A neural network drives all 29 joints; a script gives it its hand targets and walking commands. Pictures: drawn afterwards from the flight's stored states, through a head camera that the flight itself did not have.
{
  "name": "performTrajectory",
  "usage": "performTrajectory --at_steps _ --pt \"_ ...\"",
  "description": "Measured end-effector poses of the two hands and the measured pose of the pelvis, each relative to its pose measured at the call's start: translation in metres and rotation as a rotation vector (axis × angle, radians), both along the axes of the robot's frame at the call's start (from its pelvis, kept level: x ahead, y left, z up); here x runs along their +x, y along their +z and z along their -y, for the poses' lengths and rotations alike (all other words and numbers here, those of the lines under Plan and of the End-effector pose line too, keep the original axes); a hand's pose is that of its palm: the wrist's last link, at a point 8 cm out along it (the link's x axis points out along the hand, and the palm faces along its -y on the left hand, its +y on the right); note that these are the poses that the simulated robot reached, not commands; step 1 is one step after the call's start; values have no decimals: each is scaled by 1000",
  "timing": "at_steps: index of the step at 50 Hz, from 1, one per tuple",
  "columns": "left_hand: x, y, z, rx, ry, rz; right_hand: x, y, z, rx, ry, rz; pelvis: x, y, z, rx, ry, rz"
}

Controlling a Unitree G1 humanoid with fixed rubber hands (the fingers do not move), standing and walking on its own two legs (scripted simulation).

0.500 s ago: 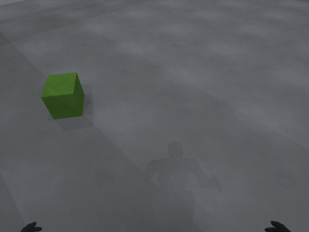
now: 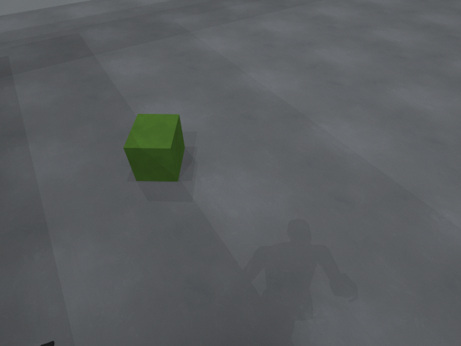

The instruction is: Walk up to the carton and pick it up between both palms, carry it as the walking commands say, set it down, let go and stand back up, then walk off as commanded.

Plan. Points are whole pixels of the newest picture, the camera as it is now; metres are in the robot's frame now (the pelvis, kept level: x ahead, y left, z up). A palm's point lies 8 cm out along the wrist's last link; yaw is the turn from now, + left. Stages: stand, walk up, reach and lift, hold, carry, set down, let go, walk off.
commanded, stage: walk up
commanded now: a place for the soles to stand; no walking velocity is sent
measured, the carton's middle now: (157, 147) +1.31 +0.34 -0.63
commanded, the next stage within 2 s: none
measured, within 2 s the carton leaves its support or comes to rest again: neither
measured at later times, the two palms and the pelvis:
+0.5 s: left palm out of the picture +0.17 +0.41 -0.09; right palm (301, 189) +0.47 -0.20 -0.06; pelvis +0.22 +0.07 -0.01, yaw +14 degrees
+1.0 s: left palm (14, 236) +0.39 +0.44 -0.05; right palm (289, 159) +0.61 -0.20 -0.09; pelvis +0.42 +0.08 +0.00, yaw +17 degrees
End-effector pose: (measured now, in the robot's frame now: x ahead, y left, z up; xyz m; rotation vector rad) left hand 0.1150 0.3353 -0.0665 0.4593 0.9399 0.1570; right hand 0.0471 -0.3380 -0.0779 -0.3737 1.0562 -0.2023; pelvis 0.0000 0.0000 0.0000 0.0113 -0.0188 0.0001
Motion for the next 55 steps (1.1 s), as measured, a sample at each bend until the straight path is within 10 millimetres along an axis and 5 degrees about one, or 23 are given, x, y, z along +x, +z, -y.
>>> performTrajectory --at_steps 4,10,16,21,23,27,35,40,43,48,55 --pt "5 8 -13 66 81 43 75 -15 -1 5 88 23 37 -9 6 -17 56 1" --pt "-15 29 -30 99 224 -6 202 -1 -29 27 259 81 87 5 -3 -34 141 -5" --pt "-26 23 -45 83 320 -118 324 18 -84 56 397 166 139 7 -21 -30 193 -9" --pt "-2 -6 -68 45 368 -168 410 23 -134 29 472 255 189 -9 -52 -26 219 -14" --pt "23 -16 -74 27 364 -156 425 21 -140 8 456 272 203 -14 -62 -23 230 -10" --pt "88 -20 -79 -16 326 -86 423 21 -136 -11 385 215 236 -8 -72 -8 243 -7" --pt "205 -9 -83 -34 225 -32 413 14 -99 -49 284 83 301 -1 -76 6 244 -4" --pt "274 1 -90 31 200 45 441 -8 -80 -47 258 37 351 -14 -68 1 250 2" --pt "289 9 -94 57 240 77 472 -18 -90 -31 285 19 372 -14 -69 -13 266 10" --pt "282 20 -103 65 321 27 534 -14 -121 5 369 20 407 -2 -79 -21 290 6" --pt "275 4 -123 20 389 -91 624 9 -170 2 437 90 457 2 -108 -20 293 4"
